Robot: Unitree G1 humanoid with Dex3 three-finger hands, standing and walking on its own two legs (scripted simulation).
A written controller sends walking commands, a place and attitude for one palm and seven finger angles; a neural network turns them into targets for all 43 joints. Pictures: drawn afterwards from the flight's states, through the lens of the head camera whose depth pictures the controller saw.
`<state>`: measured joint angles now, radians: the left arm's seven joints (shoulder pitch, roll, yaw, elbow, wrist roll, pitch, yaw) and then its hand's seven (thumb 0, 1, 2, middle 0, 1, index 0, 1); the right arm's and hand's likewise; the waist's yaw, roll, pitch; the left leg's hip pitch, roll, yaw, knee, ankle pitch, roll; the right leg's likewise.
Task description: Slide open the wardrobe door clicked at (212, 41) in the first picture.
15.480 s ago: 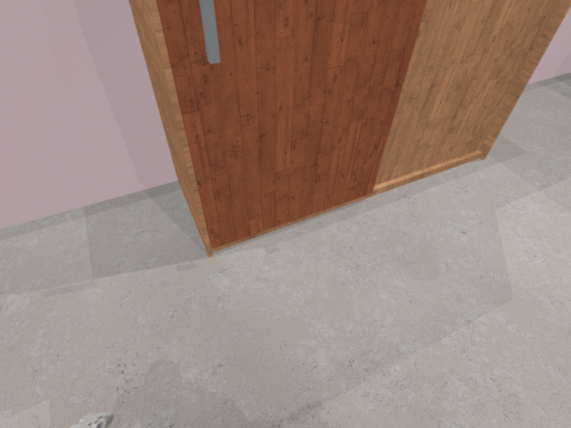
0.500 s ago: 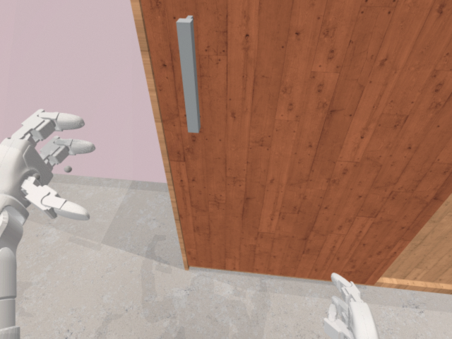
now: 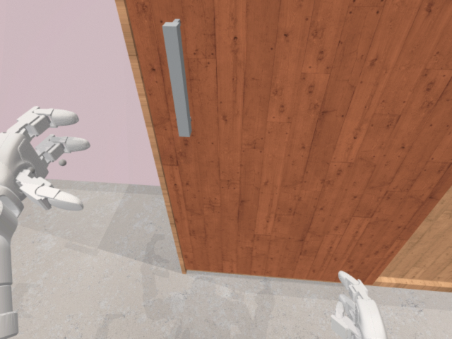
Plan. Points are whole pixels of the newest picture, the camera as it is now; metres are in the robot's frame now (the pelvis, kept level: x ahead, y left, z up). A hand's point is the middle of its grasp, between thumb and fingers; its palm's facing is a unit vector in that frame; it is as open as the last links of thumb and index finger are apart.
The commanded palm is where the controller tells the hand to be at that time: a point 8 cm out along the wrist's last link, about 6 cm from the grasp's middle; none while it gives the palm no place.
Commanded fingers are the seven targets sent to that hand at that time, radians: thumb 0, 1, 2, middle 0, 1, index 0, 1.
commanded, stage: raise the hand with hooked fingers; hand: left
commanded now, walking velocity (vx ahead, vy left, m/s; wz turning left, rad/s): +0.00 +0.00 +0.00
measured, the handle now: (181, 82) +0.57 +0.18 +0.21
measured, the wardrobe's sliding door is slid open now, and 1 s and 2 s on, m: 0.00 0.00 0.00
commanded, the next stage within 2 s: move the hooked fingers beside the handle in 0.08 s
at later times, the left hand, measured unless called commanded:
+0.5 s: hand (89, 147) +0.32 +0.26 +0.22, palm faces +0.06 -1.00 -0.06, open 14.0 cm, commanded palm +0.29 +0.31 +0.22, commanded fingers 0.00 -0.50 0.30 -0.30 -1.20 -0.30 -1.20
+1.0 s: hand (118, 123) +0.40 +0.25 +0.21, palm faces +0.07 -1.00 -0.01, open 13.9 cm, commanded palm +0.37 +0.30 +0.22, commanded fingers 0.00 -0.50 0.30 -0.30 -1.20 -0.30 -1.20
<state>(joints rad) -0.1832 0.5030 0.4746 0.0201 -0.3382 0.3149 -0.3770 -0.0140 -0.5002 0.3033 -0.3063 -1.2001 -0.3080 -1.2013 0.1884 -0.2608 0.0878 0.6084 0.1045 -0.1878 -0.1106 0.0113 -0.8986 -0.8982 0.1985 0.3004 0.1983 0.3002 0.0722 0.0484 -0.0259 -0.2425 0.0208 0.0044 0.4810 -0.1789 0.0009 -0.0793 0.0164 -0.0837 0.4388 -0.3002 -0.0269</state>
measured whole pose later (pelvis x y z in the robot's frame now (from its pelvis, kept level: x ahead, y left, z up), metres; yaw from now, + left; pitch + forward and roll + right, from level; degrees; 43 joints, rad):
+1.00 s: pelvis +0.01 +0.00 +0.00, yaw -1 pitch +1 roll -1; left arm -0.59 0.54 0.38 0.56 -0.24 0.25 -0.33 -0.01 -0.50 0.30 -0.31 -1.20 -0.31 -1.20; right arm 0.25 -0.27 0.07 0.65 0.10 -0.11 -0.12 0.01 -0.90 -0.90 0.20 0.30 0.20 0.30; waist -0.01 0.04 -0.05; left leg -0.31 0.03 0.01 0.48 -0.18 0.00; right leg -0.16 0.02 -0.07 0.45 -0.30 -0.03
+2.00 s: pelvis +0.03 +0.01 +0.00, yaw -3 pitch +7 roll -1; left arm -0.93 0.64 0.40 1.07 -0.15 0.01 -0.34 -0.01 -0.50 0.30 -0.30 -1.20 -0.30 -1.20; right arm 0.42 -0.30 0.01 0.69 0.07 -0.02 -0.09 0.01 -0.90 -0.90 0.20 0.30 0.20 0.30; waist -0.09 0.02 -0.07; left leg -0.44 0.04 0.05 0.55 -0.24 0.01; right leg -0.29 0.03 -0.03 0.48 -0.33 -0.02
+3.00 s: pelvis +0.02 +0.00 -0.01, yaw -3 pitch +7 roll -1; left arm -0.94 0.55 0.36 1.01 -0.15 0.01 -0.25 -0.01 -0.50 0.30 -0.30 -1.20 -0.30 -1.20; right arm 0.40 -0.28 0.02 0.69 0.07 -0.03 -0.08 0.01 -0.90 -0.90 0.20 0.30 0.20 0.30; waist -0.09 0.02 -0.07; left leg -0.44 0.04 0.04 0.55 -0.23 0.00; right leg -0.29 0.03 -0.04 0.50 -0.33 -0.03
